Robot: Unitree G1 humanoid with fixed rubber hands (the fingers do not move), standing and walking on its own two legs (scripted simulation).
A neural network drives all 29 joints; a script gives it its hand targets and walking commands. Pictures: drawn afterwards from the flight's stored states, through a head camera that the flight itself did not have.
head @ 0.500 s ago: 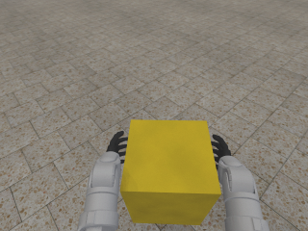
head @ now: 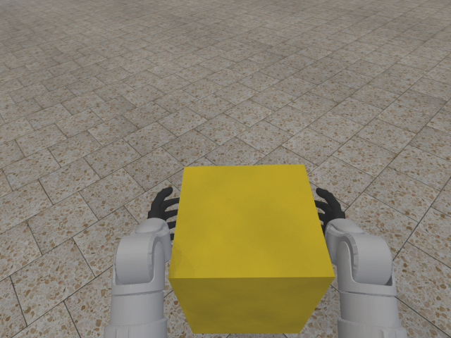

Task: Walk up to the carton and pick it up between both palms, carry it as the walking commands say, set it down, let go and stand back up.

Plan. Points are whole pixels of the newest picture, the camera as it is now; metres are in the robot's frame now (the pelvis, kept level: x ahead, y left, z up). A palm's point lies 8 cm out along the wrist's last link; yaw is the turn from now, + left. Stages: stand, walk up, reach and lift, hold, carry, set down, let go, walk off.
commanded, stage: carry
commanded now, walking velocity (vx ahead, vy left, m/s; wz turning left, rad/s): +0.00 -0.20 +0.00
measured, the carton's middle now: (244, 254) +0.26 +0.00 +0.02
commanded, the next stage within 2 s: none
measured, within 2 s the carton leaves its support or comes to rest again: neither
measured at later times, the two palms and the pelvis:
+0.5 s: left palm (196, 247) +0.24 +0.08 +0.09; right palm (383, 242) +0.24 -0.21 +0.08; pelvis -0.03 -0.08 +0.00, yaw +2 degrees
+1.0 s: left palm (258, 266) +0.20 -0.02 +0.10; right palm out of the picture +0.22 -0.31 +0.10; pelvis -0.06 -0.19 +0.01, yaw +3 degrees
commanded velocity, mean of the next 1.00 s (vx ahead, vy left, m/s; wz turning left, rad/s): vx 0.00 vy -0.20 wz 0.00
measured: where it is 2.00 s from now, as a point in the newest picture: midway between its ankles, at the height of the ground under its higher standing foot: outside the picture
